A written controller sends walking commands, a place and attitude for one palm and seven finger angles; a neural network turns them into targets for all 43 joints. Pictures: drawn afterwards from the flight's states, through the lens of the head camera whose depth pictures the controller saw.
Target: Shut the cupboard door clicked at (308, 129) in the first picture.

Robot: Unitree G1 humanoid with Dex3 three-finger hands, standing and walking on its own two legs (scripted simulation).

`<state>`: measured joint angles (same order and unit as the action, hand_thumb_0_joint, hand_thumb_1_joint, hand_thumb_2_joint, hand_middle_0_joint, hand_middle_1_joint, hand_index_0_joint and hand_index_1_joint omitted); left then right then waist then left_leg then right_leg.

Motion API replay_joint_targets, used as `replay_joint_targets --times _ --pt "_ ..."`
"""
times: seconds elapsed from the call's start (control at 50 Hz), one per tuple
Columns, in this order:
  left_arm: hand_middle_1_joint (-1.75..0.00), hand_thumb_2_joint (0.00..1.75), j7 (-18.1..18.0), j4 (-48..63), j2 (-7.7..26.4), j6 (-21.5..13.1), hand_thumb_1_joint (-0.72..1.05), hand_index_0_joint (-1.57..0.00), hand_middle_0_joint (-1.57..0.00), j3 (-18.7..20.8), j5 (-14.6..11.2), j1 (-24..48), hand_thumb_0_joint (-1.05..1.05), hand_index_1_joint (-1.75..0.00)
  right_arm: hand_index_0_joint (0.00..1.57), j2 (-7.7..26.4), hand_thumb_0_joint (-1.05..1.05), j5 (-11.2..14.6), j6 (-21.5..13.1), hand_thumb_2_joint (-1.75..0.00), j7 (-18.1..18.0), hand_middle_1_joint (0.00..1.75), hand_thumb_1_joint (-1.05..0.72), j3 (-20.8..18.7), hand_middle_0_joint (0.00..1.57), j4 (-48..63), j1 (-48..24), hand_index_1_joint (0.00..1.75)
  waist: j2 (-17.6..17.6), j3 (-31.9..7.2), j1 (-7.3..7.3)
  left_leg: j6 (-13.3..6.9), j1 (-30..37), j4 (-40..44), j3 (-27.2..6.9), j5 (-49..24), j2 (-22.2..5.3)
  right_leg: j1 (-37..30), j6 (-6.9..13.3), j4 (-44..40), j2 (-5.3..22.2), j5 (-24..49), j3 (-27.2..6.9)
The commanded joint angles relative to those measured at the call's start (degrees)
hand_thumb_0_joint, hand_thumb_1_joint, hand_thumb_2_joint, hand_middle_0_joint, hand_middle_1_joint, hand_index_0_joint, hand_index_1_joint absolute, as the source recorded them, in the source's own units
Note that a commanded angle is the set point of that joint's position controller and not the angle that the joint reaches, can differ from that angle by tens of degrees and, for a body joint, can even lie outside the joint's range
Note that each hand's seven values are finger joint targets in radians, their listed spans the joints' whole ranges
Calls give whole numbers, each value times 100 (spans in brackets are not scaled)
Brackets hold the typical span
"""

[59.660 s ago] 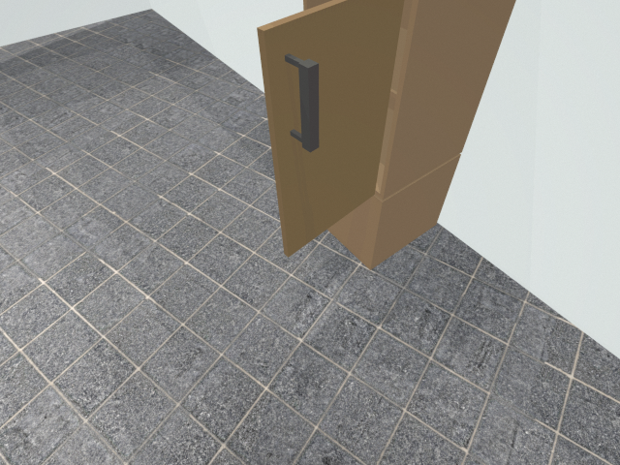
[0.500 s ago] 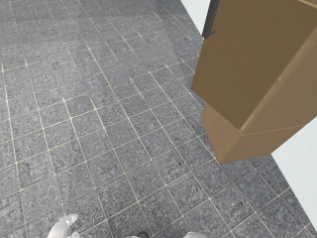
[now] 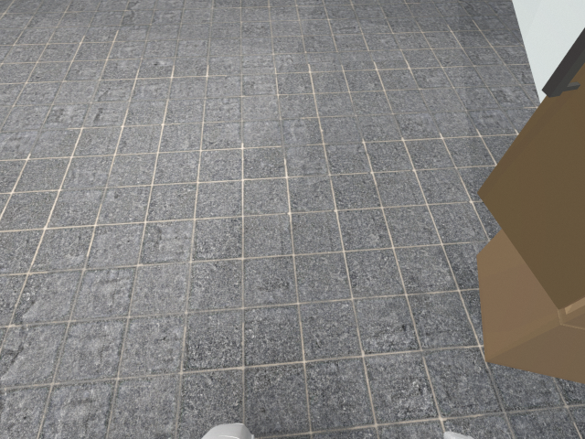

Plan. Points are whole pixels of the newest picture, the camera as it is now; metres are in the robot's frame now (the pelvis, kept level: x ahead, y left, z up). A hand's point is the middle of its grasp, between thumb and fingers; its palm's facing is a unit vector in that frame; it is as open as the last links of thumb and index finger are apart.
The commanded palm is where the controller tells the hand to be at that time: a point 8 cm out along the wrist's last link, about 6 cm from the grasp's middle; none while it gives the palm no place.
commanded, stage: walk to a spot facing it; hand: left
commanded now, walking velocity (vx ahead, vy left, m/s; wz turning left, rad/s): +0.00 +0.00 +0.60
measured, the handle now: out of the picture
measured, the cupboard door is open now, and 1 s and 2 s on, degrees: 27 27 27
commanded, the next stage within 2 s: turn to face it in 1.12 s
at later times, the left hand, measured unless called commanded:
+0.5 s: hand out of the picture +0.08 +0.19 -0.13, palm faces +0.31 -0.91 -0.28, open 7.3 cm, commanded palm none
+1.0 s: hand out of the picture +0.09 +0.28 -0.17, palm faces +0.62 -0.76 -0.19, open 7.4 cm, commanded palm none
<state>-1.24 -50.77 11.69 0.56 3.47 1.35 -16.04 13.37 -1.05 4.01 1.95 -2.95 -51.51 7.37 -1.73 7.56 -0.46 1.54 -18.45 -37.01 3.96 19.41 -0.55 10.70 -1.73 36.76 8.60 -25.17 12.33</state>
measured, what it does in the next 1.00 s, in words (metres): walks ahead, turning left: left foot, then right foot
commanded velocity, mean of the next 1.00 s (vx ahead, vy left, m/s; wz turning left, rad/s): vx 0.28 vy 0.00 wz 0.56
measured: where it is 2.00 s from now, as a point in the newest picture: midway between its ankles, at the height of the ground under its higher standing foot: (219, 351)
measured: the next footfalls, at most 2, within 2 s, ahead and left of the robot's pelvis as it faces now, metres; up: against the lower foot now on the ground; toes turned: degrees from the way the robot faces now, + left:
left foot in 0.02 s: +0.05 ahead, +0.12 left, +0.00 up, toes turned +4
right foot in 0.38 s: +0.12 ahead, -0.13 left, +0.00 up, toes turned +8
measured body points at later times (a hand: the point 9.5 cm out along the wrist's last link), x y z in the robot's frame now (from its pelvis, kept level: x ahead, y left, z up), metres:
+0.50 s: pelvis +0.06 -0.03 +0.01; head +0.08 -0.04 +0.46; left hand +0.06 +0.24 -0.11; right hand +0.17 -0.26 -0.14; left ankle +0.00 +0.10 -0.64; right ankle +0.08 -0.13 -0.72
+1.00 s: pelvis +0.18 +0.10 +0.00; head +0.20 +0.15 +0.45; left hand +0.05 +0.32 -0.16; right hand +0.42 -0.04 -0.12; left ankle +0.19 +0.16 -0.72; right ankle +0.24 -0.06 -0.63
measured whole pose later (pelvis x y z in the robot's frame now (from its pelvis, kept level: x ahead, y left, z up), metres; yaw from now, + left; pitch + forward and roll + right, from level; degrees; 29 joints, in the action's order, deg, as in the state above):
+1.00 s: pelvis +0.18 +0.10 +0.00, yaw +36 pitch -1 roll -1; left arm 0.9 -54.8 12.8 0.3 4.9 1.5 -15.8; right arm 12.6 -1.6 -2.3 0.5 -1.6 -50.7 8.6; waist -2.0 6.4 -1.0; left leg -6.5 -18.3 -32.9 6.0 14.3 3.0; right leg 28.2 -3.1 71.5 9.2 -19.7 2.8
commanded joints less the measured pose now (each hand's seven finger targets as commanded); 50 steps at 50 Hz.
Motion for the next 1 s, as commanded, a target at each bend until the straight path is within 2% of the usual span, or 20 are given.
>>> replay_joint_targets --times 0.0,0.02,0.18,0.24,0.3,0.32,0.34,0.36,0.38,0.42,0.46,0.5,0.7,0.74,0.78,0.8,0.82,0.84,0.92,0.98 --pt "-30 90 -40 737 589 -21 90 -20 -20 118 -75 105 0 -30 20 1610 0 -11 -269 -90 -159 30 -90 -439 20 206 1351 30 1993 -1769 685 -1453 2716 1215 -2816 -6104 -2310 2235 -259 2881 -284 -1330 -534" --pt "-30 90 -85 843 786 63 90 -20 -20 122 -24 413 0 -30 20 1514 0 15 -207 -90 -185 30 -90 -391 20 120 1465 30 1211 -1667 696 -1596 2469 1103 -2257 -5664 -2332 2184 -155 3102 -123 -1268 -1073" --pt "-30 90 167 586 660 99 90 -20 -20 202 13 515 0 -30 20 1163 0 -99 -282 -90 -244 30 -90 -270 20 480 270 30 1202 -626 225 -1048 522 2111 -2007 393 -1062 1761 -190 1717 -420 79 -977" --pt "-30 90 229 639 662 26 90 -20 -20 191 26 597 0 -30 20 1207 0 -113 -291 -90 -216 30 -90 -308 20 451 331 30 1268 -482 230 -1046 214 2201 -2247 1287 -972 1432 -173 863 -600 158 -817" --pt "-30 90 254 477 692 -58 90 -20 -20 228 42 8 0 -30 20 1156 0 -87 -285 -90 -208 30 -90 -319 20 502 96 30 996 -514 -110 -942 -623 1766 -2298 1666 -727 96 -172 -199 -895 586 -640" --pt "-30 90 240 359 874 -117 90 -20 -20 289 61 -466 0 -30 20 1010 0 -41 -304 -90 -203 30 -90 -301 20 558 -61 30 620 -621 -387 -789 -1344 1152 -2036 1767 -384 -859 -136 -867 -774 521 -854" --pt "-30 90 167 277 1273 -194 90 -20 -20 394 137 -965 0 -30 20 580 0 21 -339 -90 -192 30 -90 -218 20 665 -54 30 -680 -857 -641 -463 -2401 -361 -1291 1808 258 -1851 145 -1911 350 -790 -2106" --pt "-30 90 89 299 1673 -191 90 -20 -20 423 117 -1116 0 -30 20 328 0 20 -386 -90 -174 30 -90 -160 20 832 -215 30 -1843 -745 -783 -215 -2883 -2214 -672 1795 576 -1538 660 -2922 1836 -2003 -4156" --pt "-30 90 57 379 1552 -189 90 -20 -20 369 45 -742 0 -30 20 627 0 -62 -357 -90 -124 30 -90 -235 20 832 -254 30 -1213 -360 -479 -234 -2781 -3161 -993 1332 165 -614 849 -3142 1998 -2356 -4173" --pt "-30 90 15 513 1165 -265 90 -20 -20 327 40 -13 0 -30 20 528 0 -109 -321 -90 -67 30 -90 -274 20 600 203 30 -909 -417 14 -166 -2508 -3688 -939 499 -161 -168 772 -3059 1739 -2013 -3541" --pt "-30 90 40 483 807 -367 90 -20 -20 201 18 180 0 -30 20 464 0 -101 -304 -90 34 30 -90 -227 20 421 273 30 -636 -268 155 -52 -2211 -3515 -699 -233 -357 -67 610 -2742 1191 8 -1822" --pt "-30 90 48 308 720 -425 90 -20 -20 181 11 -156 0 -30 20 252 0 -59 -289 -90 79 30 -90 -174 20 378 261 30 -622 -299 81 -6 -2205 -3198 -411 -457 -278 -445 542 -2514 958 1434 -989" --pt "-30 90 11 -249 844 -466 90 -20 -20 206 57 -1044 0 -30 20 34 0 -55 -378 -90 196 30 -90 4 20 655 -700 30 -723 -256 -230 -299 -1938 -635 359 -223 -294 -1710 562 -1840 1309 4019 100" --pt "-30 90 29 -229 1030 -471 90 -20 -20 255 52 -921 0 -30 20 125 0 -60 -440 -90 159 30 -90 -28 20 571 -262 30 -800 -546 -10 -497 -1010 -202 661 127 45 -1600 553 -1105 1376 5250 325" --pt "-30 90 62 -185 1152 -460 90 -20 -20 266 -20 -705 0 -30 20 480 0 -113 -487 -90 95 30 -90 -151 20 272 960 30 -428 -1253 661 -665 1056 516 717 -468 360 -698 315 709 1139 5049 704" --pt "-30 90 146 -13 975 -450 90 -20 -20 257 -53 -665 0 -30 20 1120 0 -146 -513 -90 16 30 -90 -310 20 118 1724 30 676 -1895 1030 -1069 2623 762 -730 -559 -564 767 61 2300 687 2896 659" --pt "-30 90 223 370 662 -410 90 -20 -20 150 -71 -286 0 -30 20 1811 0 -113 -560 -90 -72 30 -90 -454 20 53 2250 30 1804 -2143 1158 -1726 3526 1347 -3319 -1513 -2151 2689 -200 4018 -178 -791 49" --pt "-30 90 179 597 836 -339 90 -20 -20 156 -83 316 0 -30 20 1846 0 -16 -502 -90 -155 30 -90 -472 20 -61 2251 30 918 -2002 1162 -1907 3435 1763 -3591 -1687 -2379 3158 -85 4486 -139 -664 -814" --pt "-30 90 192 152 531 -216 90 -20 -20 213 48 -76 0 -30 20 876 0 -33 -674 -90 -251 30 -90 -148 20 294 688 30 853 -701 240 -1100 654 2219 -1848 -679 -1438 2342 -87 3632 275 681 -1249" --pt "-30 90 211 27 400 -111 90 -20 -20 204 75 -267 0 -30 20 698 0 -16 -749 -90 -265 30 -90 -96 20 204 730 30 589 -627 89 -1074 595 2485 -1523 -919 -1153 2330 -175 3177 49 1198 -1191"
